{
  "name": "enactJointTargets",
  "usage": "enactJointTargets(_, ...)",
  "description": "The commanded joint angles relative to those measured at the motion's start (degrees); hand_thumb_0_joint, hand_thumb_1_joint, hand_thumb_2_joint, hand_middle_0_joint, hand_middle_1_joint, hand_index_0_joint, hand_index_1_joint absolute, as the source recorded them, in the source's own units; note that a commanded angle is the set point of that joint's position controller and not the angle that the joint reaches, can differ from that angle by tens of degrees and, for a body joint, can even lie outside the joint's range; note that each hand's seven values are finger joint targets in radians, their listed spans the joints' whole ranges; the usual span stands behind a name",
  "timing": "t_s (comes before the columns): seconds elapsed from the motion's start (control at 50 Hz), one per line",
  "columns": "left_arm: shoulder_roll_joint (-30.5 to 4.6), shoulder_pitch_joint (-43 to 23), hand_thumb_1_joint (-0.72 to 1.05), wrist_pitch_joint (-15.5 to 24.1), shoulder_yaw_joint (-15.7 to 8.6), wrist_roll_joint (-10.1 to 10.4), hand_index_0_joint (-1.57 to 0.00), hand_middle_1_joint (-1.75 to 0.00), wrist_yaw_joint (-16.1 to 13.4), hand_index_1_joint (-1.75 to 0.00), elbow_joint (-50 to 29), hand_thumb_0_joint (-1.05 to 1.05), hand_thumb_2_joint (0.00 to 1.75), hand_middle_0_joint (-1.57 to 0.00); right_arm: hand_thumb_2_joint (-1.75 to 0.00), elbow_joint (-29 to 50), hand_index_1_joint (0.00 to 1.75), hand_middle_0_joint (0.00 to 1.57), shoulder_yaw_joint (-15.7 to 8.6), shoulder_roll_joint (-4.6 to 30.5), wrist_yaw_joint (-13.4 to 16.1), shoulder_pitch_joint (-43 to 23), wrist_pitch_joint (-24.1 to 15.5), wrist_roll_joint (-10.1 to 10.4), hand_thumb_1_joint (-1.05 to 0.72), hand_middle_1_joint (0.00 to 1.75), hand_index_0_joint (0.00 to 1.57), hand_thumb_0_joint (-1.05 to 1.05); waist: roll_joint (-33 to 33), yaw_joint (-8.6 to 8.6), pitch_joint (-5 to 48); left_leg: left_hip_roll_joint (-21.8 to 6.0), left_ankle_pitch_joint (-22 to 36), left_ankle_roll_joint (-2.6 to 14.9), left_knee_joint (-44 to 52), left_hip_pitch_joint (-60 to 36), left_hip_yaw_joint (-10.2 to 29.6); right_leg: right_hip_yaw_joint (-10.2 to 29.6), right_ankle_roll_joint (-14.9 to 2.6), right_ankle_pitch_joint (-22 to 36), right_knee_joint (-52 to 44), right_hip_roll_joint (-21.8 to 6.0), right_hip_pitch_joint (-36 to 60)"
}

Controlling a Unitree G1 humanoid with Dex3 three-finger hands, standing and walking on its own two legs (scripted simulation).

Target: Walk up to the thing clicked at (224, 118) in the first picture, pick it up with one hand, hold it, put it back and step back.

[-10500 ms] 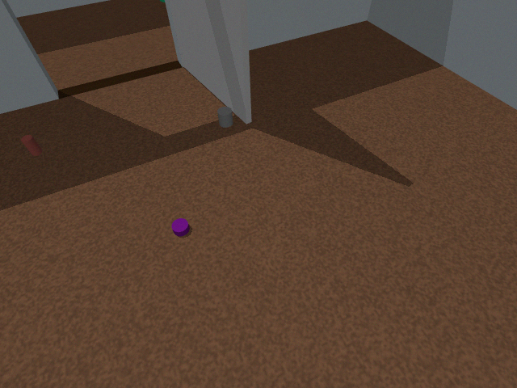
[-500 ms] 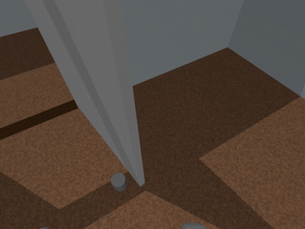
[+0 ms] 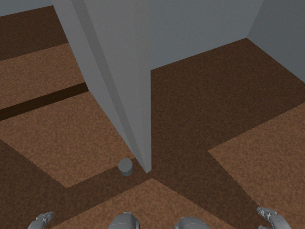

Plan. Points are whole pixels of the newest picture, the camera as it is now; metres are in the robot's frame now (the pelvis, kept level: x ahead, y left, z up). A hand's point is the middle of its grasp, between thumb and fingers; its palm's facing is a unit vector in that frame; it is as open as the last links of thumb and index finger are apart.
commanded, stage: walk up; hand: left
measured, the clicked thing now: (126, 167) +0.49 +0.17 -0.71
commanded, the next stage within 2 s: none
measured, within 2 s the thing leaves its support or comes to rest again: neither
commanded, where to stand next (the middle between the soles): +0.06 +0.00 m, yaw +0 degrees
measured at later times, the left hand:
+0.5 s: hand out of the picture +0.07 +0.26 -0.13, palm faces +0.01 -0.95 -0.32, open 7.4 cm
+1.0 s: hand out of the picture -0.03 +0.25 -0.13, palm faces +0.05 -0.91 -0.41, open 7.4 cm
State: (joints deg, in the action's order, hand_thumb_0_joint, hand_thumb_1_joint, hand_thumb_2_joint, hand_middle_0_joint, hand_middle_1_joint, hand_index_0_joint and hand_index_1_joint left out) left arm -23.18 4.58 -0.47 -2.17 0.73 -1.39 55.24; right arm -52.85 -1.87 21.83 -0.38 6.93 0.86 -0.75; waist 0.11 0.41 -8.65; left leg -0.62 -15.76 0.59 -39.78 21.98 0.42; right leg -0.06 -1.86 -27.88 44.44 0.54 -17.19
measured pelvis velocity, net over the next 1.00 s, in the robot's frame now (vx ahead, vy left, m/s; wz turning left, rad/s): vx -0.07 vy -0.02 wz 0.07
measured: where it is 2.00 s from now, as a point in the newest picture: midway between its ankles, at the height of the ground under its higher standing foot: outside the picture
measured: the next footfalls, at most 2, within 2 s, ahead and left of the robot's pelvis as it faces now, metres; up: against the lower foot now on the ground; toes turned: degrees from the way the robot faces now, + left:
left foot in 1.12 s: -0.02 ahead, +0.13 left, +0.00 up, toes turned +6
right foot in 1.46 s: +0.13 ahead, -0.13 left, +0.00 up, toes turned +2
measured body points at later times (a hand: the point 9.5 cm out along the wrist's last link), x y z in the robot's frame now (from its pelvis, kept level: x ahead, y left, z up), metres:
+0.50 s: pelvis +0.00 +0.01 +0.03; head +0.01 +0.01 +0.48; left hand +0.07 +0.31 -0.11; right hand +0.09 -0.29 -0.10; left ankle +0.06 +0.12 -0.72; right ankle -0.01 -0.12 -0.72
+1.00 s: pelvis -0.07 -0.02 +0.01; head -0.03 -0.04 +0.46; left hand -0.03 +0.30 -0.10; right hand +0.04 -0.33 -0.12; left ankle -0.08 +0.12 -0.67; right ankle -0.07 -0.12 -0.72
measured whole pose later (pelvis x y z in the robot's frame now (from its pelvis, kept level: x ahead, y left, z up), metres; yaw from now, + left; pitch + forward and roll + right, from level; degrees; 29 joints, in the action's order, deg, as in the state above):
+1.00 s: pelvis -0.07 -0.02 +0.01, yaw +4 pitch -2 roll +1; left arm -19.8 12.0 0.7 -3.3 -2.9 0.5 54.1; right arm -55.4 -3.6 23.3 -2.1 8.9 2.6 -1.2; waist -1.9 -1.6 -7.1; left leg 3.1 -26.4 -0.3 -53.4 22.2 4.6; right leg -2.6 -2.6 -20.2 35.4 -1.7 -13.4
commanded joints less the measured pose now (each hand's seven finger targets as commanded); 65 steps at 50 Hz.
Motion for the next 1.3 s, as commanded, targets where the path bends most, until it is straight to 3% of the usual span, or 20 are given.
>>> enactJointTargets(0.0, -11.23, 4.99, 0.9, 2.76, -2.59, -2.53, -0.2, -0.3, -0.38, -0.3, -0.83, 0.0, 0.9, -0.2, -0.9, 2.66, 0.3, 0.2, -1.52, 10.18, 0.85, 0.1, -1.21, 1.3, -0.9, 0.3, 0.2, 0.0, 0.13, -1.45, 14.81, -7.49, 14.82, 3.24, 2.22, -1.3, 9.22, 12.37, -2.3, 16.04, -23.51, -7.76, 15.14)
enactJointTargets(0.04, -15.85, -4.31, 0.9, 2.93, -2.63, -2.17, -0.2, -0.3, 0.41, -0.3, -2.77, 0.0, 0.9, -0.2, -0.9, 0.48, 0.3, 0.2, -1.93, 10.72, 0.93, -0.07, -1.19, 0.98, -0.9, 0.3, 0.2, 0.0, 6.88, 1.43, 10.15, -2.05, -8.73, 0.28, 2.61, -10.1, 3.73, 20.67, -9.22, 14.9, -22.58, -18.07, -2.88)
enactJointTargets(0.12, -10.54, -2.31, 0.9, 2.64, -1.13, -1.12, -0.2, -0.3, 1.19, -0.3, 0.09, 0.0, 0.9, -0.2, -0.9, -1.66, 0.3, 0.2, -1.65, 10.99, -0.19, -3.46, -2.47, 0.44, -0.9, 0.3, 0.2, 0.0, 2.8, 0.6, 9.11, -5.29, 1.24, 2.17, 15.53, -14.49, 8.43, 7.77, -0.56, 7.7, -23.16, -7.38, -1.94)
enactJointTargets(0.2, -10.11, -1.81, 0.9, 2.41, -1.17, -1.13, -0.2, -0.3, 1.57, -0.3, 2.09, 0.0, 0.9, -0.2, -0.9, -4.09, 0.3, 0.2, -1.0, 11.15, -0.47, -4.0, -2.68, 0.38, -0.9, 0.3, 0.2, 0.0, 1.31, 0.17, 5.79, -4.97, -5.42, 1.02, 19.83, -10.05, 8.73, 8.08, -0.79, 1.59, -27.13, -7.08, 1.03)
enactJointTargets(0.46, -8.88, -0.28, 0.9, 2.52, -0.8, -0.79, -0.2, -0.3, 1.55, -0.3, 6.53, 0.0, 0.9, -0.2, -0.9, -8.36, 0.3, 0.2, -0.22, 10.58, 0.25, -4.92, -3.57, 0.69, -0.9, 0.3, 0.2, 0.0, -1.94, -0.47, 9.66, -6.34, 5.47, 0.57, 23.8, -11.58, 8.63, 4.65, 0.2, 15.92, -29.2, -6.88, 10.21)
enactJointTargets(0.48, -11.72, -0.85, 0.9, 1.53, -2.1, -0.09, -0.2, -0.3, 1.03, -0.3, 5.62, 0.0, 0.9, -0.2, -0.9, -8.49, 0.3, 0.2, -1.25, 13.96, 0.44, -5.24, -2.59, 1.0, -0.9, 0.3, 0.2, 0.0, -1.85, -0.51, 3.11, -6.47, 24.82, 0.99, 18.53, -9.1, 8.36, 5.02, 0.14, 29.11, -22.99, -7.39, 5.11)
enactJointTargets(0.52, -10.75, 1.33, 0.9, 0.86, -2.16, 0.44, -0.2, -0.3, 0.61, -0.3, 4.52, 0.0, 0.9, -0.2, -0.9, -7.32, 0.3, 0.2, -1.43, 12.68, 0.68, -4.34, -1.98, 1.86, -0.9, 0.3, 0.2, 0.0, -1.79, -0.65, 8.9, -7.54, 35.38, 2.36, 15.21, -13.05, 7.55, 2.84, 0.09, 33.98, -19.43, -6.72, 6.5)
enactJointTargets(0.68, -8.34, 8.55, 0.9, -2.54, -3.06, -0.51, -0.2, -0.3, 0.76, -0.3, 1.04, 0.0, 0.9, -0.2, -0.9, 1.73, 0.3, 0.2, -4.47, 15.8, 1.39, -9.2, 0.91, 0.09, -0.9, 0.3, 0.2, 0.0, -10.54, -2.88, 15.97, -15.71, 26.21, 12.45, 15.43, -2.46, 14.14, 1.02, -1.58, 1.72, 5.36, -0.56, 6.67)
enactJointTargets(0.74, -10.11, 9.74, 0.9, -1.56, -3.8, -1.74, -0.2, -0.3, 0.52, -0.3, -0.02, 0.0, 0.9, -0.2, -0.9, 2.97, 0.3, 0.2, -3.96, 12.2, 1.18, -9.3, 1.82, 0.36, -0.9, 0.3, 0.2, 0.0, 0.93, -4.13, 11.52, -4.55, 13.51, 4.63, 0.65, -0.24, 8.77, 10.13, -3.81, 15.52, -17.2, -8.27, 2.69)
enactJointTargets(0.76, -15.13, 7.37, 0.9, -0.52, -4.97, -2.75, -0.2, -0.3, 0.44, -0.3, -1.54, 0.0, 0.9, -0.2, -0.9, 3.64, 0.3, 0.2, -3.2, 9.85, 1.21, -8.52, 1.81, 0.8, -0.9, 0.3, 0.2, 0.0, 11.65, -3.15, 8.44, 4.63, -4.91, 1.08, -8.16, 7.55, 5.43, 23.64, -6.43, 20.15, -24.9, -17.56, 3.76)
enactJointTargets(0.8, -18.85, 1.22, 0.9, 0.66, -5.54, -3.18, -0.2, -0.3, -0.32, -0.3, -5.33, 0.0, 0.9, -0.2, -0.9, 3.73, 0.3, 0.2, -3.56, 10.56, 1.64, -5.12, 2.17, -0.19, -0.9, 0.3, 0.2, 0.0, 11.52, -1.74, 8.91, 5.35, -18.03, -0.13, -25.03, 7.69, 10.48, 28.59, -15.42, 32.16, -24.45, -25.25, -1.86)
enactJointTargets(0.86, -13.93, -2.14, 0.9, 2.29, -4.99, -3.2, -0.2, -0.3, -0.75, -0.3, -5.95, 0.0, 0.9, -0.2, -0.9, 1.26, 0.3, 0.2, -4.65, 12.69, 0.55, 0.68, 1.19, 0.67, -0.9, 0.3, 0.2, 0.0, 3.55, 1.16, 10.85, 3.77, -7.41, -1.19, -25.31, 5.81, 10.05, 15.77, -9.33, 21.95, -21.95, -15.7, 4.95)
enactJointTargets(0.94, -15.48, 10.17, 0.9, 3.35, -6.33, -3.78, -0.2, -0.3, 1.27, -0.3, -6.05, 0.0, 0.9, -0.2, -0.9, 3.87, 0.3, 0.2, -4.85, 14.57, -1.85, -3.31, -0.96, -1.03, -0.9, 0.3, 0.2, 0.0, 11.2, -6.18, 8.4, 2.6, -12.3, -1.06, -10.58, 15.36, 3.79, 22.21, -10.42, -14.88, -28.61, -16.69, 20.88)
enactJointTargets(1.02, -16.01, 13.52, 0.9, 2.99, -6.61, -3.1, -0.2, -0.3, 2.5, -0.3, -6.98, 0.0, 0.9, -0.2, -0.9, 4.84, 0.3, 0.2, -4.42, 12.18, -2.25, -3.87, -3.1, -1.17, -0.9, 0.3, 0.2, 0.0, 9.88, -6.21, 2.11, 0.88, -13.09, -0.53, 3.4, 7.25, 0.09, 16.82, -10.5, -3.23, -29.12, -15.6, 15.23)
enactJointTargets(1.08, -14.3, 7.5, 0.9, 2.11, -5.38, -2.58, -0.2, -0.3, 3.55, -0.3, -9.98, 0.0, 0.9, -0.2, -0.9, 1.12, 0.3, 0.2, -5.2, 10.48, -1.65, 9.5, -4.62, -0.72, -0.9, 0.3, 0.2, 0.0, 7.9, 2.03, 6.77, 2.98, 1.06, 0.95, 18.34, -16.94, -5.32, 5.6, -6.89, 4.21, -19.63, -10.26, 2.07)
enactJointTargets(1.1, -10.77, 7.49, 0.9, 1.7, -4.27, -2.58, -0.2, -0.3, 3.58, -0.3, -11.08, 0.0, 0.9, -0.2, -0.9, -0.41, 0.3, 0.2, -6.4, 12.1, -0.77, 16.59, -5.1, -0.83, -0.9, 0.3, 0.2, 0.0, 0.85, 5.24, 9.79, 1.62, 0.98, 1.8, 20.79, -30.67, -1.71, 1.05, -4.29, 2.81, -8.57, -6.58, -7.64)
enactJointTargets(1.12, -5.97, 7.69, 0.9, 1.51, -3.1, -2.32, -0.2, -0.3, 3.75, -0.3, -12.83, 0.0, 0.9, -0.2, -0.9, -0.11, 0.3, 0.2, -7.77, 17.27, 0.13, 20.19, -5.49, -2.18, -0.9, 0.3, 0.2, 0.0, -12.22, 6.57, 9.82, -11.42, -16.04, 5.41, 26.33, -37.52, 21.31, -1.92, -1.27, -5.4, 8.76, 0.16, -23.23)
enactJointTargets(1.14, -9.16, 5.65, 0.9, 1.19, -3.89, -2.47, -0.2, -0.3, 3.01, -0.3, -12.9, 0.0, 0.9, -0.2, -0.9, 2.0, 0.3, 0.2, -8.49, 22.72, 0.34, 18.48, -5.82, -1.93, -0.9, 0.3, 0.2, 0.0, -9.94, 6.59, 5.62, -23.7, -29.18, 13.14, 29.86, -27.13, 38.34, 5.05, -0.27, -5.65, 14.5, -1.1, -28.5)
enactJointTargets(1.16, -13.14, 4.57, 0.9, 1.63, -4.41, -2.21, -0.2, -0.3, 2.73, -0.3, -12.13, 0.0, 0.9, -0.2, -0.9, 3.46, 0.3, 0.2, -7.99, 21.26, 0.42, 14.42, -5.92, -0.45, -0.9, 0.3, 0.2, 0.0, -3.15, 5.04, 0.98, -24.35, -23.12, 15.55, 30.31, -20.27, 35.61, 9.54, -0.73, -1.82, 15.95, -3.7, -25.43)
enactJointTargets(1.28, -9.63, 14.03, 0.9, 1.33, -3.39, -0.65, -0.2, -0.3, 3.12, -0.3, -6.01, 0.0, 0.9, -0.2, -0.9, 7.23, 0.3, 0.2, -3.85, 13.04, 1.11, 4.11, -6.01, -0.44, -0.9, 0.3, 0.2, 0.0, -8.81, -1.21, 0.62, -12.72, 24.37, 9.95, 20.43, -5.1, 4.41, 5.17, 2.13, 6.8, 4.35, -3.53, -4.86)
